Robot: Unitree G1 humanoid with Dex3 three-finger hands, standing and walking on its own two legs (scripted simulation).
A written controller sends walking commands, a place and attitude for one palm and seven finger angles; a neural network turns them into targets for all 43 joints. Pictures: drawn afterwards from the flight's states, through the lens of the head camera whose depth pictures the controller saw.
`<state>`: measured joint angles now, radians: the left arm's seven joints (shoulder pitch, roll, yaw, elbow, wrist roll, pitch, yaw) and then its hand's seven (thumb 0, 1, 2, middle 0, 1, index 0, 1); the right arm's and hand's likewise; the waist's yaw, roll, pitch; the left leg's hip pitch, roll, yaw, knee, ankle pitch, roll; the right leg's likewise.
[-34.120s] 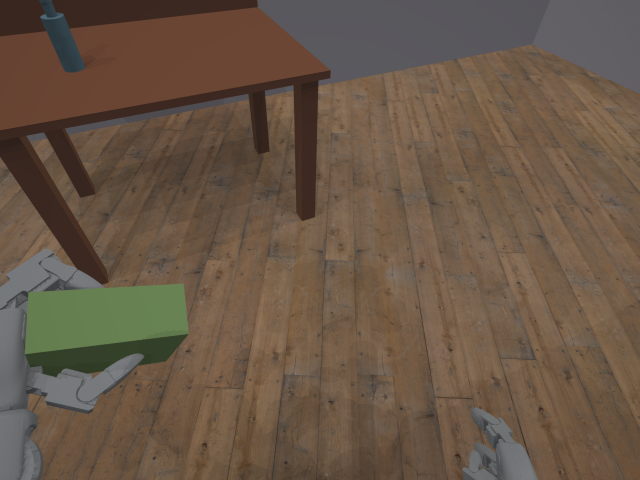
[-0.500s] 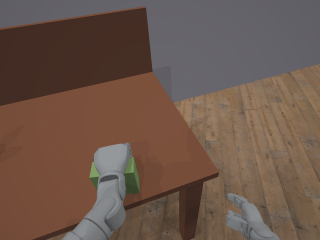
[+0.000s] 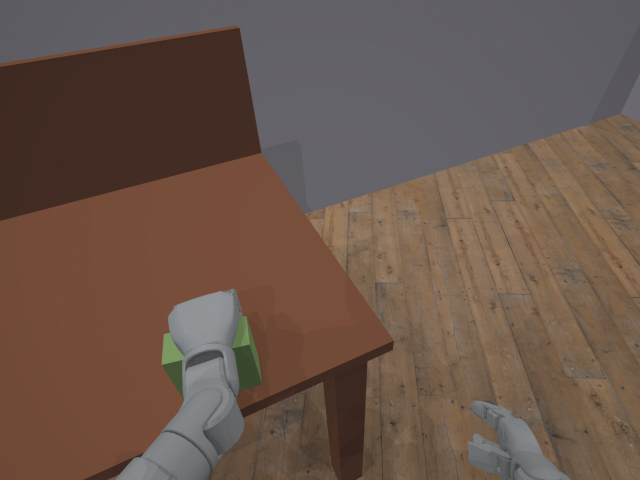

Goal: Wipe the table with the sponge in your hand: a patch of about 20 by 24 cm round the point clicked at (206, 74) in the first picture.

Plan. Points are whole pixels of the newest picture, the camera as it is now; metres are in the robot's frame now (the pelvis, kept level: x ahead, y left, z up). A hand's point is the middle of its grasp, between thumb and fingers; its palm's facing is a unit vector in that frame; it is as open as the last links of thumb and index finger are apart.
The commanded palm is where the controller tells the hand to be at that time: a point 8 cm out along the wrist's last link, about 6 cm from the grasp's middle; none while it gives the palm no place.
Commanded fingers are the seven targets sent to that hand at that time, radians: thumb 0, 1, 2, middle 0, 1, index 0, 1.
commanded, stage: wipe forward along the third lane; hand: left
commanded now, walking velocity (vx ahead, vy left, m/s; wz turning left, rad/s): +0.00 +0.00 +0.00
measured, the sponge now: (218, 367) +0.29 +0.19 -0.03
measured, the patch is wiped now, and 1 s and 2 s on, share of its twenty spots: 0.95 0.95 0.95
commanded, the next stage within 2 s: wipe back along the third lane in 1.64 s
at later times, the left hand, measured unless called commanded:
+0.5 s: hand (218, 333) +0.31 +0.19 +0.02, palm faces -0.06 -0.07 -1.00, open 9.4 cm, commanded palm +0.29 +0.20 +0.04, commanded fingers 0.00 0.10 1.30 -1.20 -1.60 -1.20 -1.60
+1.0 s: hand (213, 304) +0.36 +0.21 +0.02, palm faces -0.08 -0.03 -1.00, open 9.5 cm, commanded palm +0.34 +0.23 +0.05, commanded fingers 0.00 0.10 1.30 -1.20 -1.60 -1.20 -1.60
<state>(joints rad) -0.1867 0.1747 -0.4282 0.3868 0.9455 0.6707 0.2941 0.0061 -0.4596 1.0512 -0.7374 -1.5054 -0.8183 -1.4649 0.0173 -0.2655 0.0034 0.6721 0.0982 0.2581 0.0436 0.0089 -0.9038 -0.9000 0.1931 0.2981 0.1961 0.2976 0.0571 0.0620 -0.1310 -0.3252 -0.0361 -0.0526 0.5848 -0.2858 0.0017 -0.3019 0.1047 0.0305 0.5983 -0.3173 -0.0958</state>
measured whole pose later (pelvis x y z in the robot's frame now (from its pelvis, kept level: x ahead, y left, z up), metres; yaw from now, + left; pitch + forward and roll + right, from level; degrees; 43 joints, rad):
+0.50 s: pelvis +0.00 -0.01 +0.00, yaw +0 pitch +4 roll +1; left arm -0.31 0.16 -0.32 0.57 0.97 0.56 0.25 0.00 -0.55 1.06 -0.86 -1.38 -0.91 -1.38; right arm 0.04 -0.24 0.02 0.71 0.09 0.21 -0.03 0.01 -0.90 -0.90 0.19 0.30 0.20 0.30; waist 0.07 0.06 -0.15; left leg -0.39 -0.03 -0.06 0.59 -0.27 0.00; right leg -0.37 0.11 0.02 0.61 -0.31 -0.11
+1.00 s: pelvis -0.03 -0.02 -0.01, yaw -2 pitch +9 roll +1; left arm -0.57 0.29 -0.15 0.92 0.94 0.40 0.28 0.00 -0.59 1.07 -0.89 -1.36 -0.93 -1.38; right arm 0.18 -0.28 -0.01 0.72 0.08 0.17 -0.05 0.01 -0.90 -0.90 0.19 0.30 0.20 0.30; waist -0.01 0.06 -0.17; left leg -0.55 -0.03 -0.08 0.68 -0.30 0.03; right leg -0.54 0.14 0.03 0.68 -0.29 -0.12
